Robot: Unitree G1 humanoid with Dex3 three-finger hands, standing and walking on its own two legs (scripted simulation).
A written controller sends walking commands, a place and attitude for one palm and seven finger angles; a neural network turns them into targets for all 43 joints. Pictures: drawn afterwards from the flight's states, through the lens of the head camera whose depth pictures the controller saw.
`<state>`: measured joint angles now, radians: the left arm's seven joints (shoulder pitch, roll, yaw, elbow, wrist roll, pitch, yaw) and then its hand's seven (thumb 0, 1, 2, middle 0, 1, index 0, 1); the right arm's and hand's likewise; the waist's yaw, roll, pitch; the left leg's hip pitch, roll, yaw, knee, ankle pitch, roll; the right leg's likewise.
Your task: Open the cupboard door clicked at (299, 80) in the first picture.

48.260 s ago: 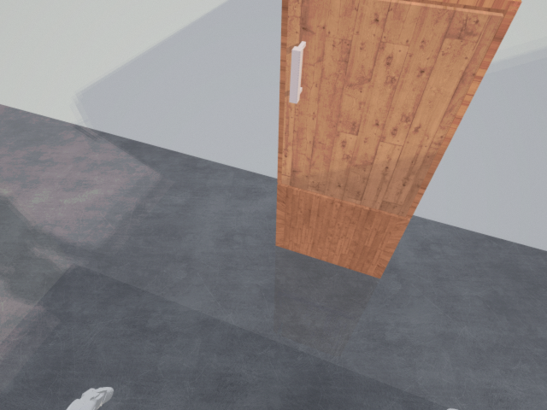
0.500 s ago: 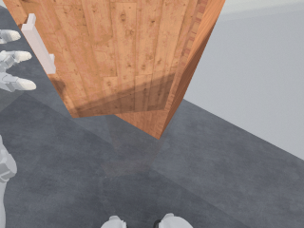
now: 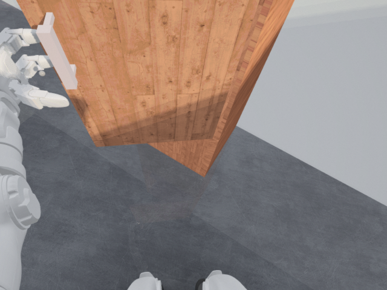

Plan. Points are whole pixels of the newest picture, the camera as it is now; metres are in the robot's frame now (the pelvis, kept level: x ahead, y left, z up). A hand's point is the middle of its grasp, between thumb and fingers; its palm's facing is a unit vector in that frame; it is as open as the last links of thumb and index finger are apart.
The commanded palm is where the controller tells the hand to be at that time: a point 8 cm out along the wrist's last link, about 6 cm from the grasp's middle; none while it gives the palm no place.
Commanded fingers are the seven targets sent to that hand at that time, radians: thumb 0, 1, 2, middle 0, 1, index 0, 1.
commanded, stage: slide the fingers in behind the handle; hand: left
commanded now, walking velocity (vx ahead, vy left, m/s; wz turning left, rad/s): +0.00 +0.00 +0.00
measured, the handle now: (61, 53) +0.56 +0.23 +0.12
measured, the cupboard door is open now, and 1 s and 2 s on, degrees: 39 39 40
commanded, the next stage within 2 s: close the thumb around the handle in 1.26 s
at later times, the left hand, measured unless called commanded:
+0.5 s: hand (59, 73) +0.50 +0.22 +0.12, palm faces +0.06 -1.00 +0.01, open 14.0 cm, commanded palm +0.48 +0.27 +0.11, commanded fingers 0.00 -0.50 0.30 -0.30 -1.20 -0.30 -1.20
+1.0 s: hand (71, 72) +0.50 +0.20 +0.12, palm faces +0.08 -1.00 +0.00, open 14.0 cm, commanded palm +0.48 +0.24 +0.11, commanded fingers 0.00 -0.50 0.30 -0.30 -1.20 -0.30 -1.20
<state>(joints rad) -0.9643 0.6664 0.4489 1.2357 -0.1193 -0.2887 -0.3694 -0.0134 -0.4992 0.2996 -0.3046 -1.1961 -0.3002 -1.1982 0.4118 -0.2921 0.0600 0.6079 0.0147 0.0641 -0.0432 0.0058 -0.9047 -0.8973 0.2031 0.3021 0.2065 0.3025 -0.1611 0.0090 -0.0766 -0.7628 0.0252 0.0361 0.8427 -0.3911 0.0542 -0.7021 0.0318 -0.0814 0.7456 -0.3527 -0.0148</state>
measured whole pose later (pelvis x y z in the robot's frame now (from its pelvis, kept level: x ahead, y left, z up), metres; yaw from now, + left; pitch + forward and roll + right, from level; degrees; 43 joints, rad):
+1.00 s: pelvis +0.00 -0.02 +0.00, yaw +0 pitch +16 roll -2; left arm -0.90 0.54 0.41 1.17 -0.12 -0.30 -0.24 -0.01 -0.50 0.30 -0.28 -1.20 -0.29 -1.20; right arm 0.43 -0.28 0.04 0.63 0.02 0.06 -0.01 0.01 -0.91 -0.90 0.20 0.30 0.21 0.30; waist -0.15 0.02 -0.09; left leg -0.71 0.03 0.04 0.81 -0.39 0.03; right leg -0.66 0.04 -0.07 0.74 -0.36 -0.03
